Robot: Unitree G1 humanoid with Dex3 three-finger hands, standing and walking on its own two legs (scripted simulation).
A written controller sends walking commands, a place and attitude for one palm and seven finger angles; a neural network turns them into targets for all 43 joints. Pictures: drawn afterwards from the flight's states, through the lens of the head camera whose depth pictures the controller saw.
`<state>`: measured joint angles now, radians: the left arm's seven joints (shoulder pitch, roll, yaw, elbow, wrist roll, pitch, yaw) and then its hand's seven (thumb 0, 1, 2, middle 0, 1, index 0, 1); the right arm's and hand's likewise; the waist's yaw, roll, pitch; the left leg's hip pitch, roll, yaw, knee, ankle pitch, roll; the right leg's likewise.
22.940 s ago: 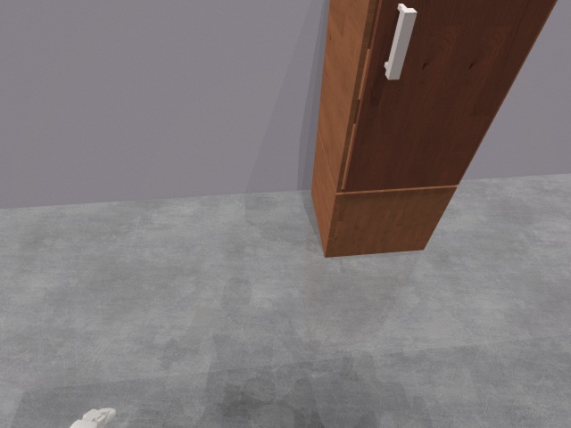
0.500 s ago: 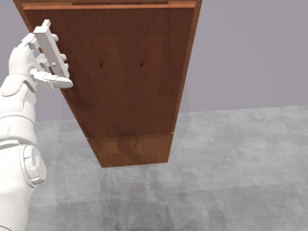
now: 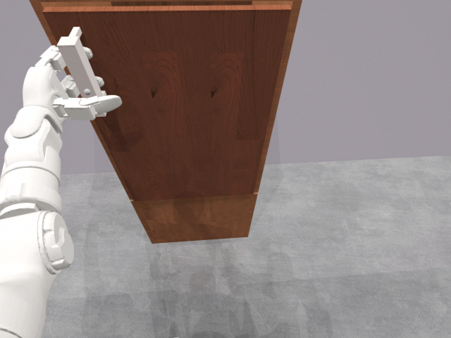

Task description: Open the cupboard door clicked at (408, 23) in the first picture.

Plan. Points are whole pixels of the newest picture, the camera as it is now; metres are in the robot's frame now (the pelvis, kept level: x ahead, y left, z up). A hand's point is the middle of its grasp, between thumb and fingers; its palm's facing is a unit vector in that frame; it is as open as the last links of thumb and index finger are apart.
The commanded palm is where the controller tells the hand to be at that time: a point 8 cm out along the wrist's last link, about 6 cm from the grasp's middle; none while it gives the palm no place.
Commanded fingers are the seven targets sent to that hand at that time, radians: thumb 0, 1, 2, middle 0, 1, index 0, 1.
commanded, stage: close the thumb around the handle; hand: left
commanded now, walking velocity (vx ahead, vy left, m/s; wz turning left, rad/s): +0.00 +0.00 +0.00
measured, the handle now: (88, 73) +0.55 +0.22 +0.17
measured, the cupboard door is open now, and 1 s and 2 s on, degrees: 0 13 43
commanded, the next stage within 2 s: pull the door open along its arc in 0.40 s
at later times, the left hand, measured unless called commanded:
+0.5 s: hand (93, 90) +0.49 +0.20 +0.18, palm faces +0.04 -1.00 +0.00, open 6.3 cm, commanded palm +0.47 +0.26 +0.17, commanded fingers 0.00 0.90 0.90 -0.40 -1.35 -0.40 -1.35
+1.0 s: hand (95, 124) +0.41 +0.18 +0.18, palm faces +0.01 -1.00 +0.02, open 6.7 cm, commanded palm +0.35 +0.22 +0.17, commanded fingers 0.00 0.90 0.90 -0.40 -1.35 -0.40 -1.35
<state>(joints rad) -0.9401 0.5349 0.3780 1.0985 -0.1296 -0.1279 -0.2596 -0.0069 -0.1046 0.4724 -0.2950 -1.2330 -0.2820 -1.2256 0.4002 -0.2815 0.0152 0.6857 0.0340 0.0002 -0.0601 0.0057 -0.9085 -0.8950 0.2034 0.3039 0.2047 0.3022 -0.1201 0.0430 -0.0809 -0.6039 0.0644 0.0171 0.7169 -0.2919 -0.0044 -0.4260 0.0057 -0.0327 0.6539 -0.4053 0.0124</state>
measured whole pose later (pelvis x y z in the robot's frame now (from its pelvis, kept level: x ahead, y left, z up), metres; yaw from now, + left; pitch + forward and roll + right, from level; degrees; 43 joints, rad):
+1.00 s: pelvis +0.02 +0.00 +0.01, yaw -2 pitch +6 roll +0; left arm -0.42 0.34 0.33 0.41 -0.25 0.06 -0.22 0.00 0.66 0.72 -0.30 -1.33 -0.26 -1.28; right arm 0.33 -0.27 0.00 0.59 0.07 0.01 -0.05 0.01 -0.91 -0.90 0.20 0.30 0.20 0.30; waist -0.05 0.05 -0.10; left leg -0.43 0.06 0.06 0.63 -0.30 -0.01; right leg -0.27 0.00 0.01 0.58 -0.40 0.01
